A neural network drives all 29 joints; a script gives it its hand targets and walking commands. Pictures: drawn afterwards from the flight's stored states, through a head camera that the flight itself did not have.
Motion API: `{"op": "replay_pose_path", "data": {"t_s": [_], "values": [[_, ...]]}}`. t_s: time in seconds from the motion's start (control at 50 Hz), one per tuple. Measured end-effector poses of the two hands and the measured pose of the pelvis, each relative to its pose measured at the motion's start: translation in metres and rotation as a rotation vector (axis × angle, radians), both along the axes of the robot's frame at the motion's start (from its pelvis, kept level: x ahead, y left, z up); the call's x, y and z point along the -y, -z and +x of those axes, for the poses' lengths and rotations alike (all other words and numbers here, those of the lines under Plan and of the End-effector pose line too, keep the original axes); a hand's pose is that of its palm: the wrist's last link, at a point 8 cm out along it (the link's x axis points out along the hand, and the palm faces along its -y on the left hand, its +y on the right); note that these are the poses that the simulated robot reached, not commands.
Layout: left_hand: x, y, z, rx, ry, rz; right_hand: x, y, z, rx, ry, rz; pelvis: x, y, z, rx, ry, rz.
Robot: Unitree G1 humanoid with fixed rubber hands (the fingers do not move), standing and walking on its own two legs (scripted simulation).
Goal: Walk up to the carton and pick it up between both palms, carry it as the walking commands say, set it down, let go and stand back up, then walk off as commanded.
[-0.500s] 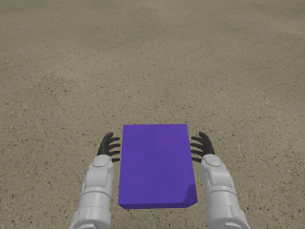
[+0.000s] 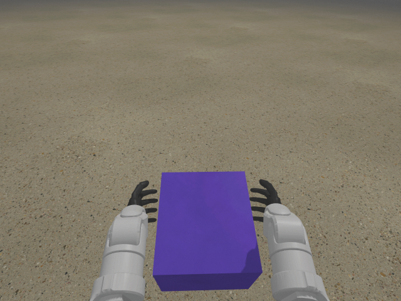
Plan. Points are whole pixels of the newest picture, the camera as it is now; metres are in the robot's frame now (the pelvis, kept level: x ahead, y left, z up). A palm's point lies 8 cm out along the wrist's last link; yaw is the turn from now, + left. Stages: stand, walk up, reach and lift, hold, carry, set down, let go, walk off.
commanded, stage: reach and lift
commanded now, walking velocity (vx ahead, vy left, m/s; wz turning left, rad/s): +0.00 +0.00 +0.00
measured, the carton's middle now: (204, 229) +0.31 -0.01 -0.04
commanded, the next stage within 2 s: hold in 0.96 s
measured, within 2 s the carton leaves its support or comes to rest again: neither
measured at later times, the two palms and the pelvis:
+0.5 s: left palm (131, 216) +0.29 +0.14 +0.05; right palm (267, 211) +0.30 -0.15 +0.05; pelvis +0.00 +0.00 +0.00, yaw +0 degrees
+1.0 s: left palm (132, 221) +0.28 +0.14 +0.05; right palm (271, 216) +0.29 -0.15 +0.05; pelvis +0.00 -0.01 +0.00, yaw +0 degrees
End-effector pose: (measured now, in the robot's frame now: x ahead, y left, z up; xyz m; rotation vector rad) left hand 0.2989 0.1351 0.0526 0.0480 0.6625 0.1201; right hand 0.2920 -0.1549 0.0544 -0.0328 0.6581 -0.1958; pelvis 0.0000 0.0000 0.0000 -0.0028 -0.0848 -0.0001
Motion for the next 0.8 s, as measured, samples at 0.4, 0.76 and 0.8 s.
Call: {"op": "replay_pose_path", "data": {"t_s": [0.4, 0.76, 0.8], "values": [[-0.009, 0.000, -0.006, -0.016, -0.055, 0.024, -0.011, 0.003, 0.001, -0.017, -0.041, 0.001, 0.000, 0.001, -0.007, 0.017, 0.001, 0.005], [-0.006, 0.003, -0.007, -0.018, -0.018, 0.010, -0.005, 0.004, 0.001, -0.021, -0.056, -0.009, 0.004, -0.001, 0.003, 0.018, 0.000, 0.003], [-0.006, 0.004, -0.008, -0.020, -0.016, 0.010, -0.005, 0.005, 0.000, -0.022, -0.058, -0.010, 0.005, -0.001, 0.004, 0.020, -0.001, 0.003]]}}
